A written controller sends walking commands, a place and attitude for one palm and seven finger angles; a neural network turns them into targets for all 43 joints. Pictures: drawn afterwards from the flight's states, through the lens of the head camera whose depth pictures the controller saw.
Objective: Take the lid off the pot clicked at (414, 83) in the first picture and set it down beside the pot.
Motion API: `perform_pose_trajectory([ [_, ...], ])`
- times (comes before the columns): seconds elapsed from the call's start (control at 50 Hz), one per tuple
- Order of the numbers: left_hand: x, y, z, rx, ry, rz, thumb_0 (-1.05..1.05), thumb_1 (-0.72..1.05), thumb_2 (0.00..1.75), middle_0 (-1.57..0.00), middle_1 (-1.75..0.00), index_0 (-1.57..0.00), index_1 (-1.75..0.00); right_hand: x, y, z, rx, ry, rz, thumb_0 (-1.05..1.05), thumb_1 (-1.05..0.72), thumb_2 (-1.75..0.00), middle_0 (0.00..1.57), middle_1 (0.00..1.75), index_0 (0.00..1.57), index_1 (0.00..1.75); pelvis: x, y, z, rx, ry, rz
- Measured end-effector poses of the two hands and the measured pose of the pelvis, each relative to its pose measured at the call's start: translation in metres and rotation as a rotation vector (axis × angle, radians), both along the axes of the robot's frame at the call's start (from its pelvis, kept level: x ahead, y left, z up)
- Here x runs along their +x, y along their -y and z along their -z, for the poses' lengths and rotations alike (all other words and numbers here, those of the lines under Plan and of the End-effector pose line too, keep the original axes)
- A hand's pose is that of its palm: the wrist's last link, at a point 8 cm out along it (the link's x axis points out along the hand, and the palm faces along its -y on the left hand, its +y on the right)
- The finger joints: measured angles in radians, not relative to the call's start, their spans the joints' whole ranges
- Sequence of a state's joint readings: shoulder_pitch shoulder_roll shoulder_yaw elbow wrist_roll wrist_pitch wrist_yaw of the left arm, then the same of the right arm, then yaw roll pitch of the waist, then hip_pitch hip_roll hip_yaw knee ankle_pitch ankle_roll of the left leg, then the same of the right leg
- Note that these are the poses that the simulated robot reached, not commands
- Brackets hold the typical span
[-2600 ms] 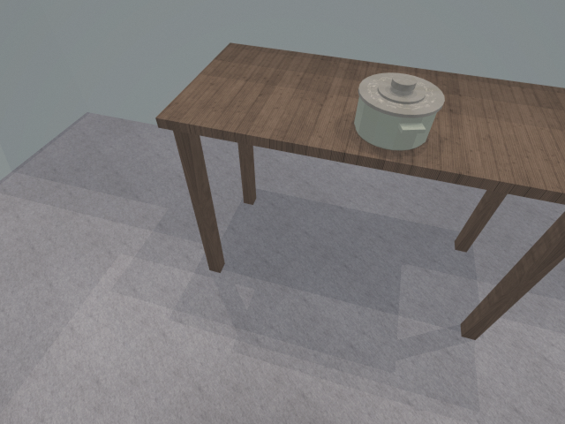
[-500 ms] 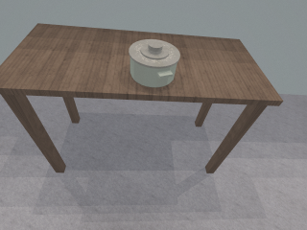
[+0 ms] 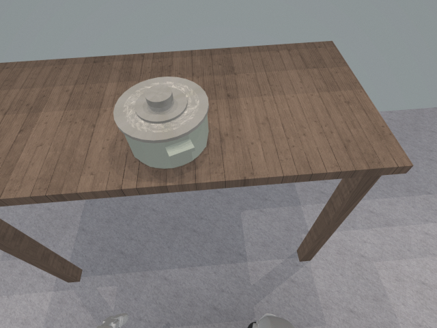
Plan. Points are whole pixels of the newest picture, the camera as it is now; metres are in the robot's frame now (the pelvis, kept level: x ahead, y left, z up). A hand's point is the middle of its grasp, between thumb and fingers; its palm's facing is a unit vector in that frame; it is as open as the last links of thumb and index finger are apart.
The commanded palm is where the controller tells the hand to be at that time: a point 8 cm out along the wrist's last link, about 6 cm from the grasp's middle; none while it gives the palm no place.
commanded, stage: come to a stop and stand still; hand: left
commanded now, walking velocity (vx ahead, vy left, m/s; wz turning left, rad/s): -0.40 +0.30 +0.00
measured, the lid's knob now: (159, 96) +0.52 +0.13 +0.13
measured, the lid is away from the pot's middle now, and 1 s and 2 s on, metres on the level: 0.00 0.00 0.00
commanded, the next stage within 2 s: look again from close up in 1.90 s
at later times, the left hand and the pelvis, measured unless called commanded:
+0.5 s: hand out of the picture +0.03 +0.25 -0.16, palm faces +0.09 -0.96 -0.28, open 7.4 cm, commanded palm none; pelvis +0.02 +0.05 +0.01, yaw +1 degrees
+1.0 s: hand out of the picture +0.00 +0.31 -0.16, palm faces -0.01 -0.98 -0.20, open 7.4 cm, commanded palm none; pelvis -0.03 +0.14 +0.01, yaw -1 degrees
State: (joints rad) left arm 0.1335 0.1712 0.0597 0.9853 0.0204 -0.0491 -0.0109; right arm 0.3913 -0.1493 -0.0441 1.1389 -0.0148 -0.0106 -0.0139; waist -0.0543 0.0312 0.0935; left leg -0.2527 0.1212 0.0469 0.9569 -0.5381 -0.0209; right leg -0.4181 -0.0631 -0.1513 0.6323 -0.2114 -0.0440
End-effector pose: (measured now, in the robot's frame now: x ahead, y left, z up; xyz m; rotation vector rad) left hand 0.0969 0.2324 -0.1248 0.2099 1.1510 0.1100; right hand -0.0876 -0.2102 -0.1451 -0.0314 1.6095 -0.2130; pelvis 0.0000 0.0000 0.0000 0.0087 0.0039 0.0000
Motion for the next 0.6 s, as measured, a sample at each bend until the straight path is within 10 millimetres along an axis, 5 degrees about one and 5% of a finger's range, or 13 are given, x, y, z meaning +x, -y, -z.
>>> perform_pose_trajectory([
  [0.06,0.001,0.016,-0.006,-0.006,-0.024,-0.036,0.00,0.91,0.90,-0.19,-0.30,-0.20,-0.29,0.053,0.022,-0.004,-0.032,0.078,-0.039,0.00,-0.91,-0.90,0.20,0.30,0.20,0.30,0.016,0.008,-0.009,0.002,0.001,0.000],
  [0.16,0.001,0.015,-0.014,0.030,-0.050,-0.081,-0.01,0.94,0.89,-0.20,-0.30,-0.21,-0.30,0.142,0.041,-0.009,-0.062,0.233,-0.098,0.00,-0.91,-0.90,0.19,0.30,0.19,0.30,0.031,0.014,-0.016,0.007,-0.006,-0.002],
  [0.32,-0.034,-0.008,-0.014,0.059,-0.119,-0.139,0.00,0.92,0.89,-0.20,-0.30,-0.21,-0.30,0.243,0.033,-0.025,-0.077,0.431,-0.193,0.00,-0.91,-0.90,0.19,0.30,0.19,0.30,0.030,-0.001,-0.017,0.014,0.000,-0.004],
  [0.46,-0.073,-0.047,-0.004,0.054,-0.172,-0.157,0.00,0.91,0.90,-0.20,-0.30,-0.21,-0.30,0.262,-0.007,-0.041,-0.088,0.534,-0.244,0.00,-0.91,-0.90,0.19,0.30,0.19,0.30,0.019,-0.034,-0.013,0.011,0.000,-0.011],
  [0.6,-0.083,-0.105,0.008,0.063,-0.136,-0.158,0.00,0.91,0.90,-0.20,-0.30,-0.21,-0.30,0.222,-0.060,-0.038,-0.092,0.599,-0.229,0.00,-0.91,-0.90,0.19,0.30,0.19,0.30,0.006,-0.081,-0.001,-0.006,0.050,-0.005],
])
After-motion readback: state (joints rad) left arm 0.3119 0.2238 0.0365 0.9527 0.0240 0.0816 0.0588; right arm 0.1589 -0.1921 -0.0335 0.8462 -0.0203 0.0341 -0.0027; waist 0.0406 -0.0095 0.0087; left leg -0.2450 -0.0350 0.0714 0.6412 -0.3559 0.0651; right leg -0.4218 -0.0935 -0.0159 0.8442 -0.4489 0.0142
